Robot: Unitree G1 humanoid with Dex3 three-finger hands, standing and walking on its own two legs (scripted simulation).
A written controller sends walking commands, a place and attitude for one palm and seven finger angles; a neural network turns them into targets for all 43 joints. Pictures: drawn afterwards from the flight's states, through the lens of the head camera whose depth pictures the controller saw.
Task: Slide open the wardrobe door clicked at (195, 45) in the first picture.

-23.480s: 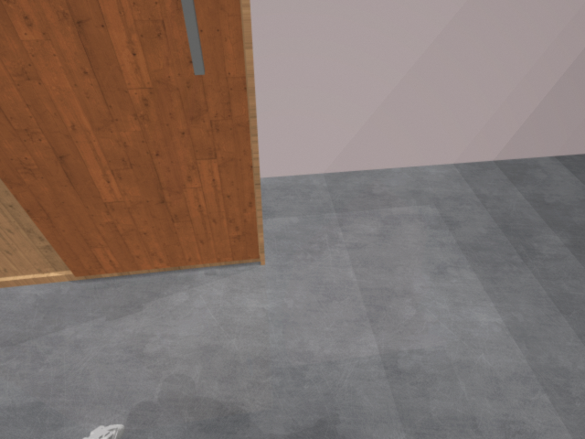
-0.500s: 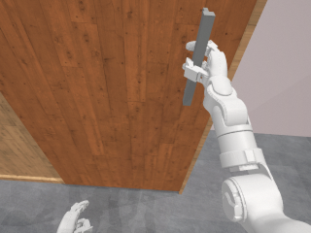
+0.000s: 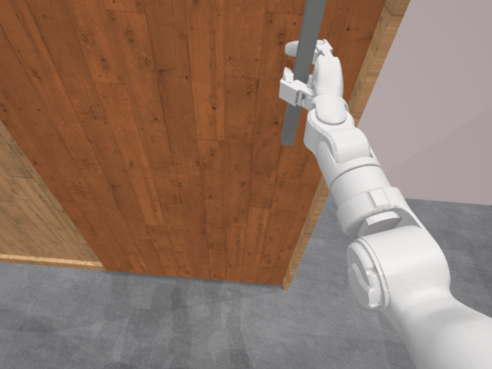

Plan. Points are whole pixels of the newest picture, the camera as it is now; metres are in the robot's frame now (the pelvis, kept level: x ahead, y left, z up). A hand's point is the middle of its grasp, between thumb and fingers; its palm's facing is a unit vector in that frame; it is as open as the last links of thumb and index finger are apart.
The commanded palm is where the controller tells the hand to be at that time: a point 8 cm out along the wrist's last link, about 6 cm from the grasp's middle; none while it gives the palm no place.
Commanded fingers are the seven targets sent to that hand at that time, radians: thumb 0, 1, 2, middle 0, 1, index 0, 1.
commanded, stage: tug the door sideways, standing still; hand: right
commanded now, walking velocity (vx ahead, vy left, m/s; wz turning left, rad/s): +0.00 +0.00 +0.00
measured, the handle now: (298, 76) +0.53 -0.04 +0.22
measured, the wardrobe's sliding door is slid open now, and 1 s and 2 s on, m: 0.01 0.08 0.47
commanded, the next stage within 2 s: step sideways, sliding the door along in 0.08 s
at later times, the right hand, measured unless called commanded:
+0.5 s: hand (265, 88) +0.48 +0.02 +0.22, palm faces -0.11 +0.99 -0.11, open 6.4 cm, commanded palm +0.47 -0.02 +0.23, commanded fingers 0.00 -0.90 -0.90 0.45 1.40 0.45 1.40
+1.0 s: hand (238, 88) +0.48 +0.06 +0.22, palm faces +0.05 +1.00 -0.06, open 6.3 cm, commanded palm +0.47 +0.08 +0.21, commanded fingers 0.00 -0.90 -0.90 0.45 1.40 0.45 1.40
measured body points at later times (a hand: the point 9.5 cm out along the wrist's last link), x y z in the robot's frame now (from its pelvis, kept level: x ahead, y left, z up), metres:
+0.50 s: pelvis +0.01 +0.04 -0.02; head +0.06 +0.08 +0.43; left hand +0.09 +0.27 -0.16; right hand +0.48 -0.04 +0.23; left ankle +0.02 +0.14 -0.74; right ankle -0.01 -0.11 -0.74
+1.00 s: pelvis +0.03 +0.19 -0.02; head +0.15 +0.16 +0.42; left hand +0.26 +0.36 -0.14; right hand +0.48 +0.01 +0.22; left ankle +0.12 +0.39 -0.69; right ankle +0.02 -0.03 -0.74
